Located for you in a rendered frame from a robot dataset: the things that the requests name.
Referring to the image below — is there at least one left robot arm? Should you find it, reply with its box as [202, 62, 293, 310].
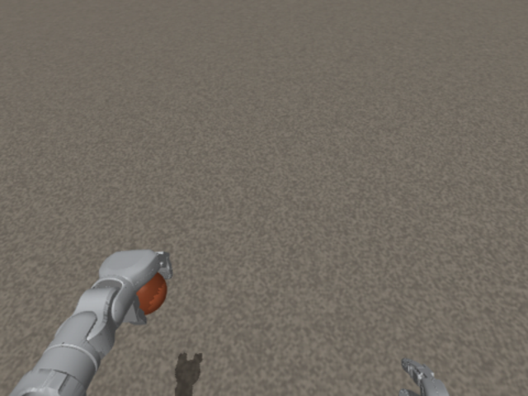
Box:
[9, 275, 135, 396]

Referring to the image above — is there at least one right robot hand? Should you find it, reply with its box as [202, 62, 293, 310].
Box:
[398, 358, 450, 396]

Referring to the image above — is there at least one left robot hand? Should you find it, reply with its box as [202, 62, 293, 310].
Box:
[99, 249, 172, 325]

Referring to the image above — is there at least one ball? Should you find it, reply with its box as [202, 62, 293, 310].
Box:
[136, 272, 167, 315]

